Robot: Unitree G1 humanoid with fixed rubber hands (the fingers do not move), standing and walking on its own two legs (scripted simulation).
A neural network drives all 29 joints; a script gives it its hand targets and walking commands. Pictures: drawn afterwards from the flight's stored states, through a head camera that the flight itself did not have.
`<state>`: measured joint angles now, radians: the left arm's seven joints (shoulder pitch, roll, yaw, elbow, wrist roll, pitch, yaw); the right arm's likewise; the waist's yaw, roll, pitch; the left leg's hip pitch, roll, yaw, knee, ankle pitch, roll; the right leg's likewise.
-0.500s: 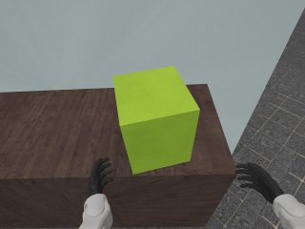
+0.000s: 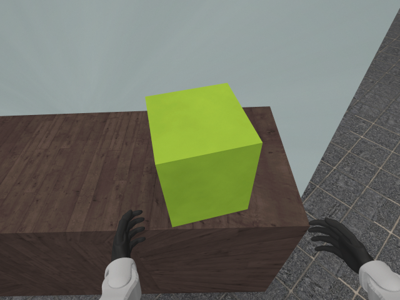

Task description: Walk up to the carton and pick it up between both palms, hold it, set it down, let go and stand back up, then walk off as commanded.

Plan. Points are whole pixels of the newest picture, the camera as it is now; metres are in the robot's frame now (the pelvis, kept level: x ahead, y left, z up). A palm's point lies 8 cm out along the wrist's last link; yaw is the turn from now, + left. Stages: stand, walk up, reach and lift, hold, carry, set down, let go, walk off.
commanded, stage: set down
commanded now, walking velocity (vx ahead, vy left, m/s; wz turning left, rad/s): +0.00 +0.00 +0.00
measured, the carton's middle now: (199, 156) +0.44 +0.08 +0.03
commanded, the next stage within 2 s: let go in 1.82 s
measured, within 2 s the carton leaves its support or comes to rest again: neither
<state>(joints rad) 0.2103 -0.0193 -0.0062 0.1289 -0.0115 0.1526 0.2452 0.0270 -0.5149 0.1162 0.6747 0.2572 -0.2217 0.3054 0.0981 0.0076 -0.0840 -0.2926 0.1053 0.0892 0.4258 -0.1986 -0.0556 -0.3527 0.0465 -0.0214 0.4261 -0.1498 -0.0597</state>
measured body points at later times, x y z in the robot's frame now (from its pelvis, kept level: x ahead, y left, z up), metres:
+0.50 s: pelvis +0.01 +0.01 +0.00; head +0.02 +0.01 +0.45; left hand +0.21 +0.22 -0.02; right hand +0.25 -0.22 -0.05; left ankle +0.00 +0.16 -0.74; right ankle +0.04 -0.08 -0.74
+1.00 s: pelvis +0.02 +0.01 +0.00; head +0.04 +0.02 +0.45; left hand +0.20 +0.24 -0.04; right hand +0.24 -0.19 -0.06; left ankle +0.00 +0.16 -0.74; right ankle +0.04 -0.08 -0.74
